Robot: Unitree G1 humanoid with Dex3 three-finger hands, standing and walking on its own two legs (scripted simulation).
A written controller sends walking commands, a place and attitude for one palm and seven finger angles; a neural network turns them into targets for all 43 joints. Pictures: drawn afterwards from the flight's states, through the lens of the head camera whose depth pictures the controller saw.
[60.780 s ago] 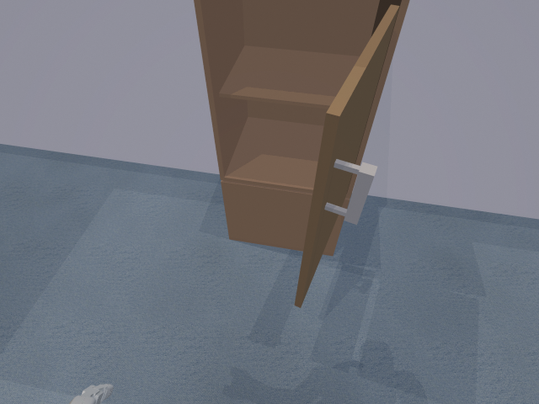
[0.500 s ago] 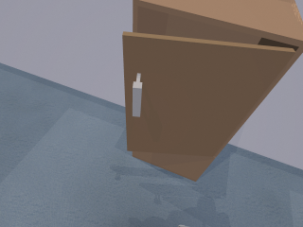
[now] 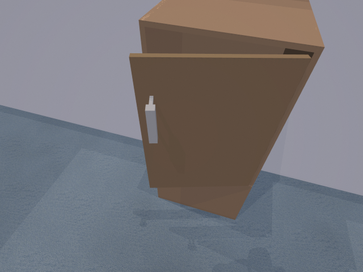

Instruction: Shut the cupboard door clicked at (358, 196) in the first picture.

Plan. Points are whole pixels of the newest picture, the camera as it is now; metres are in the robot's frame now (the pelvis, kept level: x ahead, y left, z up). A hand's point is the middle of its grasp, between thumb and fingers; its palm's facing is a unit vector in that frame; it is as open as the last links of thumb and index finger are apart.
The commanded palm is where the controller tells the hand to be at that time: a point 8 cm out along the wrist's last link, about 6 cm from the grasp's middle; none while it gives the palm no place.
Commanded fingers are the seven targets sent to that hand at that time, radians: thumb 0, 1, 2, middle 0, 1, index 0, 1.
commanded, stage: come to a stop and stand still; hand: left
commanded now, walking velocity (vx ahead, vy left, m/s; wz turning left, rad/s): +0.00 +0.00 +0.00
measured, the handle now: (152, 119) +0.48 +0.11 +0.06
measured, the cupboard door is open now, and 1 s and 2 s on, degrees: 19 19 19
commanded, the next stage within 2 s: look again from close up in 0.18 s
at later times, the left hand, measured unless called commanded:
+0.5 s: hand out of the picture -0.01 +0.18 -0.18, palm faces +0.03 -0.98 -0.21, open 7.4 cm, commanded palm none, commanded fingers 0.00 0.90 0.90 -0.20 -0.30 -0.20 -0.30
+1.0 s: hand out of the picture +0.03 +0.20 -0.19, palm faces +0.02 -0.98 -0.19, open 7.4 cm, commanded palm none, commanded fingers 0.00 0.90 0.90 -0.20 -0.30 -0.20 -0.30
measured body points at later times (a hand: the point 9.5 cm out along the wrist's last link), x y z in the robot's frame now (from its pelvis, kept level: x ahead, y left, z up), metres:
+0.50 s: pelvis +0.00 +0.02 -0.01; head +0.02 +0.00 +0.44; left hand -0.01 +0.23 -0.16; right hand +0.00 -0.20 -0.18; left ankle +0.04 +0.10 -0.74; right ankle -0.04 -0.12 -0.74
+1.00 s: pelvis +0.02 +0.02 -0.01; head +0.04 +0.04 +0.44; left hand +0.03 +0.25 -0.17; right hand +0.09 -0.23 -0.15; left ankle +0.04 +0.10 -0.74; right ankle -0.04 -0.12 -0.74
